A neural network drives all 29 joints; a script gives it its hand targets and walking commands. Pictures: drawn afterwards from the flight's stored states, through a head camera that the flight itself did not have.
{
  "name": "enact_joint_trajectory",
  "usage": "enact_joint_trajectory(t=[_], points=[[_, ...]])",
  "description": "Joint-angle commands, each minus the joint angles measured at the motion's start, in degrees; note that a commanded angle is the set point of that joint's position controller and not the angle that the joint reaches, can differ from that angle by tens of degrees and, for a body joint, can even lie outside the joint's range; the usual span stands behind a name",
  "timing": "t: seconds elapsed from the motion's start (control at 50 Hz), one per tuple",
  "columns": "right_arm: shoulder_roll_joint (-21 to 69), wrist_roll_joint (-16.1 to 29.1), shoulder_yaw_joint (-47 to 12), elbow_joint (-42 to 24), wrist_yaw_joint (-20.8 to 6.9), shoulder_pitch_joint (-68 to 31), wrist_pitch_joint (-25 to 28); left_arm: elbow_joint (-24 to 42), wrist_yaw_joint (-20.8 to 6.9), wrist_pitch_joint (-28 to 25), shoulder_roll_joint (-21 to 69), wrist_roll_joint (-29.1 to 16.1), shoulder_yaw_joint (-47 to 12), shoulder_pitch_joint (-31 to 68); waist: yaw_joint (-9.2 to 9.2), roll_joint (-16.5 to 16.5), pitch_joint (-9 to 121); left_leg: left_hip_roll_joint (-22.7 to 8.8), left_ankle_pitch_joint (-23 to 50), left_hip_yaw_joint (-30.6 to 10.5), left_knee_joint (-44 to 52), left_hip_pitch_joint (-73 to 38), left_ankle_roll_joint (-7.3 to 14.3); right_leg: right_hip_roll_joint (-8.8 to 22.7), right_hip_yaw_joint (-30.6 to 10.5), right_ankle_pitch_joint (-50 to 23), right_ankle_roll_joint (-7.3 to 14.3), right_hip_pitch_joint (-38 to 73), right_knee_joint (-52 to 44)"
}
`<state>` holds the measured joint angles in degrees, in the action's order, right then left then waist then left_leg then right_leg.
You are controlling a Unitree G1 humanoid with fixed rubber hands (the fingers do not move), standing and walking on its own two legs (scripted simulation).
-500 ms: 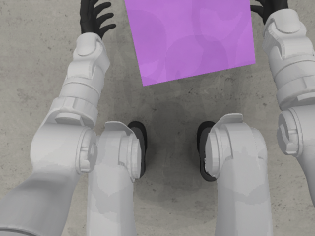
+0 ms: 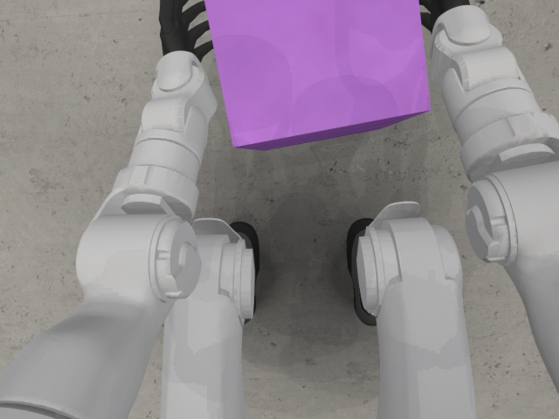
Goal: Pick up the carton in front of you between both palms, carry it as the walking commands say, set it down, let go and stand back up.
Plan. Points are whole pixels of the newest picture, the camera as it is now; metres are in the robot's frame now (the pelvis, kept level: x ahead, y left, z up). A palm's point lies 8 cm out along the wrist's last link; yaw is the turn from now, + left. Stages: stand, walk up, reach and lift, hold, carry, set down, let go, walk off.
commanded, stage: reach and lift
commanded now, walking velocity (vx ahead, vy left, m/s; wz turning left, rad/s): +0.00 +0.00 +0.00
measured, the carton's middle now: (312, 63) +0.51 -0.05 -0.24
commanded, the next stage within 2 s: none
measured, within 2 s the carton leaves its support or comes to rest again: neither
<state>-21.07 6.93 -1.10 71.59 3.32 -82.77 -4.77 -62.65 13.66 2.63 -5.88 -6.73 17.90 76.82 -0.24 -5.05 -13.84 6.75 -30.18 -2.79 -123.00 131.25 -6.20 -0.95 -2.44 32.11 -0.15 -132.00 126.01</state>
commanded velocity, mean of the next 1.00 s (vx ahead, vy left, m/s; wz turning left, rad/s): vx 0.00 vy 0.00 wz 0.00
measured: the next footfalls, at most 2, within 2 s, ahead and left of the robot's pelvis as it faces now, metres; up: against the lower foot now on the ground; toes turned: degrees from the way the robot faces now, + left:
none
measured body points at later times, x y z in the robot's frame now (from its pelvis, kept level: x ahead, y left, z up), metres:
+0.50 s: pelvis +0.00 +0.01 +0.09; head +0.25 -0.05 +0.46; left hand +0.50 +0.09 +0.02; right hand +0.49 -0.22 +0.01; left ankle +0.13 +0.14 -0.33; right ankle +0.11 -0.12 -0.33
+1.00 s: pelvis +0.04 +0.01 +0.22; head +0.22 -0.03 +0.63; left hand +0.47 +0.10 +0.17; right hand +0.45 -0.20 +0.16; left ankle +0.13 +0.14 -0.33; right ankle +0.11 -0.12 -0.33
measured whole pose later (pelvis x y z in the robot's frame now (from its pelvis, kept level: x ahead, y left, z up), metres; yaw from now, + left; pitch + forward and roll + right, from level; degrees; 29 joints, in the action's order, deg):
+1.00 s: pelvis +0.04 +0.01 +0.22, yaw -6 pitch +35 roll +1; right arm -1.9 -6.7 15.8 40.1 1.4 -40.8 -16.8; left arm -33.7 7.7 14.5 7.7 6.0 22.8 37.4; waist -0.1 -2.0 12.8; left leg 7.6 -29.8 -6.6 -84.2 88.9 -3.5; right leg -5.8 -6.3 28.8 -2.4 -90.2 84.6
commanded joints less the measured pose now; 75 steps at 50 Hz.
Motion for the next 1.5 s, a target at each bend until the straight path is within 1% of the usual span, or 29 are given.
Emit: enact_joint_trajectory(t=[0.0, 0.06, 0.1, 0.14, 0.18, 0.22, 0.28, 0.3, 0.32, 0.34, 0.42, 0.48, 0.5, 0.54, 0.64, 0.76, 0.86, 0.96, 1.16, 1.26, 1.36, 1.48], points=[[52.43, 2.62, -9.56, -19.94, -12.74, -27.49, 1.89, 12.90, -14.07, 0.80, 53.98, -2.29, -18.55, 26.37, -4.11, 6.80, 71.02, 4.81, 18.98, 8.95, 4.76, -30.95, 2.63, -4.58, 4.25, -24.84, 0.77, 38.33, -11.75], [55.95, 3.88, -12.16, -27.07, -11.86, -26.53, 0.61, 18.17, -13.80, 2.09, 57.84, -4.04, -22.80, 26.14, -4.61, 8.42, 81.43, 5.19, 19.96, 9.87, 5.57, -32.87, 2.29, -5.21, 4.97, -28.41, 0.03, 47.62, -12.73], [58.46, 3.83, -13.44, -31.42, -11.37, -24.67, -0.85, 23.53, -13.68, 3.02, 59.06, -4.40, -25.82, 27.14, -4.79, 9.91, 87.64, 5.42, 19.16, 10.26, 6.75, -33.93, 2.30, -5.61, 5.41, -29.03, -0.52, 53.10, -13.97], [61.31, 3.42, -14.70, -35.61, -11.04, -22.83, -2.66, 29.51, -13.55, 4.11, 59.71, -4.15, -28.59, 28.43, -4.69, 10.60, 92.24, 5.64, 17.39, 10.49, 8.29, -35.42, 2.58, -6.16, 6.06, -27.45, -0.99, 56.28, -15.28], [64.23, 2.91, -15.74, -37.68, -11.07, -20.90, -4.71, 32.82, -13.53, 5.58, 59.95, -3.00, -29.73, 28.44, -3.83, 10.76, 92.42, 5.73, 14.26, 10.49, 10.43, -36.22, 3.01, -6.61, 6.30, -23.62, -1.25, 56.48, -17.18], [66.76, 1.94, -15.42, -36.25, -11.58, -18.91, -6.62, 32.52, -13.78, 7.25, 60.10, -0.82, -28.79, 27.13, -2.48, 10.87, 87.22, 5.59, 9.36, 10.31, 12.87, -35.20, 3.46, -7.02, 6.17, -16.78, -1.37, 52.83, -19.93], [69.82, -1.51, -10.79, -29.99, -13.02, -15.57, -8.90, 27.14, -14.91, 9.78, 61.48, 4.18, -23.61, 23.99, -0.38, 10.73, 74.99, 5.31, 2.20, 10.11, 16.77, -31.42, 3.95, -7.47, 5.62, -5.76, -1.25, 44.96, -24.65], [70.68, -2.98, -8.92, -28.02, -13.56, -14.82, -9.45, 25.47, -15.41, 10.42, 62.13, 5.85, -21.64, 23.08, 0.02, 10.59, 72.12, 5.26, 0.74, 9.94, 18.09, -30.51, 4.13, -7.52, 5.48, -3.62, -1.15, 43.52, -25.86], [71.13, -4.46, -7.00, -26.00, -13.82, -13.54, -9.86, 24.17, -15.40, 10.74, 62.78, 7.34, -19.81, 21.99, -0.17, 10.56, 70.37, 5.26, 0.02, 9.70, 19.23, -30.71, 4.24, -7.71, 5.46, -2.21, -0.95, 42.18, -26.80], [71.70, -5.30, -5.44, -25.37, -14.23, -13.54, -10.07, 23.07, -15.88, 11.27, 62.87, 8.59, -18.34, 21.11, 0.50, 10.00, 69.64, 5.28, -0.06, 9.43, 20.66, -30.97, 4.24, -7.60, 5.47, -2.16, -0.84, 42.72, -27.78], [73.00, -9.01, -1.01, -22.22, -15.10, -11.20, -10.46, 20.78, -17.13, 12.03, 64.86, 10.81, -16.41, 19.42, -0.52, 8.23, 70.73, 5.37, 1.30, 8.82, 25.28, -34.56, 3.81, -7.79, 5.79, -4.51, -0.38, 44.81, -31.12], [73.77, -10.27, -0.32, -23.00, -15.22, -9.33, -10.28, 20.32, -17.65, 12.09, 66.70, 11.09, -17.04, 17.09, -1.18, 7.15, 72.45, 5.46, 2.82, 8.39, 28.28, -37.38, 3.53, -7.95, 5.87, -6.83, -0.29, 47.82, -33.55], [73.91, -10.42, -0.55, -23.48, -15.32, -8.74, -10.32, 20.65, -17.84, 12.06, 67.21, 10.99, -17.53, 16.60, -1.62, 7.08, 73.22, 5.43, 3.54, 8.16, 29.15, -38.82, 3.49, -8.03, 5.94, -7.77, -0.35, 48.81, -34.30], [74.75, -10.37, -1.63, -24.96, -15.49, -7.50, -10.30, 21.18, -18.20, 12.11, 68.39, 10.71, -18.96, 14.92, -1.80, 6.65, 74.88, 5.52, 5.11, 8.00, 30.82, -41.04, 3.30, -8.13, 5.92, -9.78, -0.45, 51.14, -35.68], [76.82, -8.26, -6.76, -30.44, -15.39, -4.49, -10.34, 24.31, -18.54, 12.27, 70.83, 8.62, -24.31, 10.47, -2.07, 6.61, 78.94, 5.59, 8.99, 7.24, 34.57, -47.17, 2.98, -8.36, 5.77, -14.73, -0.94, 58.01, -38.82], [78.83, -5.65, -12.30, -35.25, -14.91, 0.07, -10.75, 27.01, -18.82, 12.88, 72.32, 6.51, -29.80, 4.54, -1.73, 6.95, 79.19, 5.36, 10.76, 6.16, 39.45, -53.78, 2.88, -8.44, 5.19, -17.25, -1.42, 65.56, -43.13], [80.05, -5.26, -13.93, -36.14, -14.47, 4.74, -10.79, 26.81, -19.21, 13.06, 72.95, 6.27, -31.64, -0.82, -1.38, 6.87, 76.01, 4.97, 11.04, 5.01, 44.40, -58.89, 3.04, -8.40, 4.32, -17.60, -1.52, 70.56, -47.72], [81.16, -6.19, -13.67, -35.70, -14.16, 9.79, -10.42, 25.72, -19.69, 12.79, 73.00, 6.92, -31.60, -6.11, -1.05, 6.49, 71.29, 4.42, 11.61, 3.75, 50.09, -64.27, 3.39, -8.17, 2.99, -18.15, -1.37, 75.79, -53.30], [82.20, -9.28, -11.75, -34.63, -14.02, 18.85, -9.38, 22.64, -20.89, 12.17, 72.96, 10.01, -29.17, -16.26, -0.40, 6.35, 60.46, 2.76, 13.31, 0.94, 62.73, -76.45, 4.52, -7.14, 0.34, -18.96, -0.67, 86.54, -65.67], [82.67, -10.24, -12.19, -35.72, -14.15, 24.01, -9.13, 22.51, -21.50, 12.07, 73.22, 10.98, -29.42, -21.97, -0.25, 6.30, 57.03, 1.86, 17.52, -0.34, 69.32, -84.53, 4.87, -6.52, -0.74, -22.46, -0.34, 93.17, -71.89], [83.00, -10.25, -13.78, -37.92, -14.23, 28.96, -9.37, 24.15, -22.02, 12.38, 73.01, 11.31, -31.03, -27.41, -0.17, 5.96, 54.01, 1.03, 23.16, -1.48, 75.62, -93.22, 5.08, -6.08, -1.55, -27.37, -0.14, 100.38, -78.02], [83.47, -9.79, -16.16, -41.10, -14.62, 34.18, -11.69, 27.13, -23.02, 14.71, 72.52, 11.08, -33.73, -33.21, -0.02, 5.86, 49.25, 0.02, 28.89, -2.49, 83.55, -103.41, 5.25, -5.54, -2.43, -32.92, -0.28, 110.05, -85.79]])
